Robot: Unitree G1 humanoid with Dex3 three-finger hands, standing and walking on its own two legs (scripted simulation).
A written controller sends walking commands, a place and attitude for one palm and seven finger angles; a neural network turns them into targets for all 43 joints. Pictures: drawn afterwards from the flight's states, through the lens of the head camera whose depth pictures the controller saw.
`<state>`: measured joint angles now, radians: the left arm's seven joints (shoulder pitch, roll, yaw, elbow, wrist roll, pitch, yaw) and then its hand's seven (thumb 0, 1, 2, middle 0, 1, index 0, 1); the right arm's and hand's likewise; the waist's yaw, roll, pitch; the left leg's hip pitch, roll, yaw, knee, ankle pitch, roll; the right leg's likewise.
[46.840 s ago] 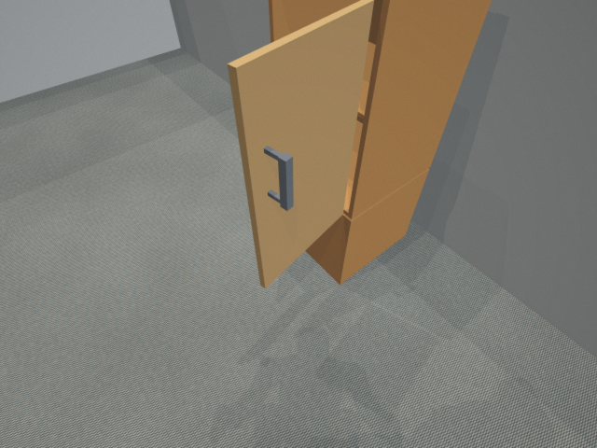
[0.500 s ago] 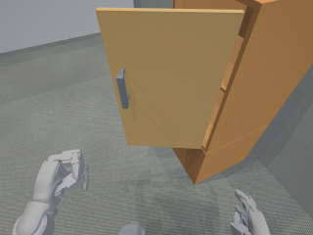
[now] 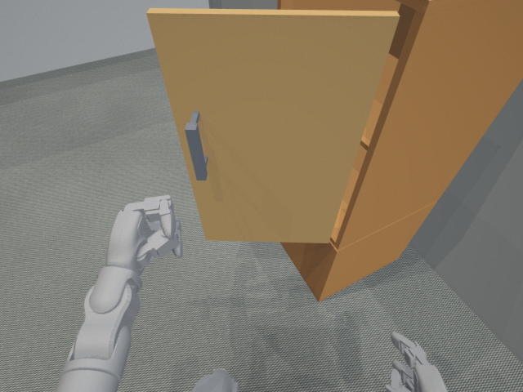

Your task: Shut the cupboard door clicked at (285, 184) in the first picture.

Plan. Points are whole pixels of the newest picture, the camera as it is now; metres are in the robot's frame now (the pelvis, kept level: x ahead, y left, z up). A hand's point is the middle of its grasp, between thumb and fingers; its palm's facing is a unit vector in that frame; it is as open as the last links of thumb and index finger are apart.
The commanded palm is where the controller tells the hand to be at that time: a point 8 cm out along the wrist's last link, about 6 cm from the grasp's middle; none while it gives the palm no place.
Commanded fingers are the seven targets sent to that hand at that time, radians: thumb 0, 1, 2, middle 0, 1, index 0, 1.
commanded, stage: bring the fist close to the handle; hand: left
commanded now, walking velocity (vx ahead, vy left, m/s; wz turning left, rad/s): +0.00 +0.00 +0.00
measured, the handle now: (198, 146) +0.51 +0.14 +0.08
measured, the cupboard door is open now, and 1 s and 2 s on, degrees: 61 61 43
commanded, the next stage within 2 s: push the door shut along its arc in 0.82 s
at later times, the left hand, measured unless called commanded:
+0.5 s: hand (219, 182) +0.42 +0.09 +0.09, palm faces -0.02 -1.00 -0.01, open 3.1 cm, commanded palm +0.39 +0.15 +0.08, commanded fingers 0.00 0.90 0.90 -1.30 -1.50 -1.30 -1.50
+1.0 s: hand (218, 186) +0.42 +0.09 +0.09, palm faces -0.02 -1.00 -0.02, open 3.1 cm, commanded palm +0.40 +0.15 +0.08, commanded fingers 0.00 0.90 0.90 -1.30 -1.50 -1.30 -1.50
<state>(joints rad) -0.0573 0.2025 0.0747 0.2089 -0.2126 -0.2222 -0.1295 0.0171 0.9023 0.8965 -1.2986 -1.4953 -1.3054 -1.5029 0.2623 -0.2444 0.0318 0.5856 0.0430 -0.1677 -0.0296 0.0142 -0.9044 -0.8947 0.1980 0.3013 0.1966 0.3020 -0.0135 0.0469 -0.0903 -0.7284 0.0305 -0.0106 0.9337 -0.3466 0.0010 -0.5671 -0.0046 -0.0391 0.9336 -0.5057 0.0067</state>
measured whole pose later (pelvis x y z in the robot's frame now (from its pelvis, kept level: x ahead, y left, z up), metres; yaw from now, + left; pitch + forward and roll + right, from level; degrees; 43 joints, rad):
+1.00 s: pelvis +0.00 -0.01 +0.00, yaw -1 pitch +11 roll -1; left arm -0.52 0.17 0.13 0.76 -0.13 -0.36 -0.02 0.02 0.90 0.90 -1.30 -1.50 -1.31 -1.50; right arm 0.30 -0.25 -0.01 0.65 0.03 -0.05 0.01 0.01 -0.91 -0.89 0.20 0.30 0.20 0.30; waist -0.06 0.04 -0.11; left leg -0.78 0.05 0.01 0.92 -0.33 -0.02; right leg -0.64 0.01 -0.02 0.95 -0.50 -0.01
